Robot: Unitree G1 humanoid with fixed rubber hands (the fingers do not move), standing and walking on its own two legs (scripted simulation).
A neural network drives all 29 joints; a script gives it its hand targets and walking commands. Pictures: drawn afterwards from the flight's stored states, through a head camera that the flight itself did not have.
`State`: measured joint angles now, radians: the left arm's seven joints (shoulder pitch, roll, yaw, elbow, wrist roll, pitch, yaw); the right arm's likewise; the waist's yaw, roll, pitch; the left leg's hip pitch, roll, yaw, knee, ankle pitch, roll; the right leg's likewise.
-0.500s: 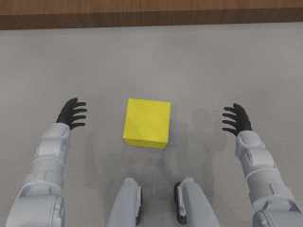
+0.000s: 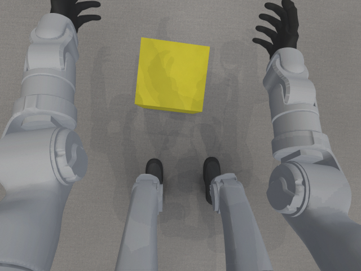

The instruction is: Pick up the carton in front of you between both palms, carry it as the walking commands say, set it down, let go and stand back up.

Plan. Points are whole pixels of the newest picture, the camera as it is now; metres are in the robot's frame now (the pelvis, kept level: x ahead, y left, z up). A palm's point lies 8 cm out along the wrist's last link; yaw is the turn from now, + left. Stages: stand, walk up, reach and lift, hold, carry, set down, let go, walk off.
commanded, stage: reach and lift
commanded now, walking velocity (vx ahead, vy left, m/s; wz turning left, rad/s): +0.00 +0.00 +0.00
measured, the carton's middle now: (171, 82) +0.52 +0.03 -0.52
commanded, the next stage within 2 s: none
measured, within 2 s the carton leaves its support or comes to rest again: leaves its support in 1.64 s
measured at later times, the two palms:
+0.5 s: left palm (106, 67) +0.52 +0.22 -0.35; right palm (240, 79) +0.50 -0.16 -0.35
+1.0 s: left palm (123, 70) +0.54 +0.19 -0.46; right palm (231, 82) +0.51 -0.17 -0.45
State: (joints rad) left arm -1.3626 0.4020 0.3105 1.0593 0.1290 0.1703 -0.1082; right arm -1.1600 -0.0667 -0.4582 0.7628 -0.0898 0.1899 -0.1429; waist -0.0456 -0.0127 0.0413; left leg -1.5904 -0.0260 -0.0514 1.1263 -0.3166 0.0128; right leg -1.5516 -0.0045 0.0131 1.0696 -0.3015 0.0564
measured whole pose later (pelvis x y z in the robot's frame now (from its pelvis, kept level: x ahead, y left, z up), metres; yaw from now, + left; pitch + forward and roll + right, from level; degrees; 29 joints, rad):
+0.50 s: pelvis -0.03 -0.02 -0.20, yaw -2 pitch +47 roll -4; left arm -1.41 0.50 0.12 1.07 -0.11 0.11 -0.02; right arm -1.26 -0.16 -0.26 0.84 0.13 0.14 -0.21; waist -0.02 -0.04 0.14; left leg -2.19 -0.05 -0.09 1.91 -0.54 -0.04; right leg -2.16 0.07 0.03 1.87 -0.53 0.07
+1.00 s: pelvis -0.03 -0.01 -0.28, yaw -2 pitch +36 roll -4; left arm -1.62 0.52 -0.04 1.24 -0.22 0.07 0.02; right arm -1.47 -0.24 -0.18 1.05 0.21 0.07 -0.19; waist -0.02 -0.04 0.44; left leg -2.25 -0.01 -0.06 2.24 -0.61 0.00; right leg -2.22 0.08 0.03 2.18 -0.60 0.10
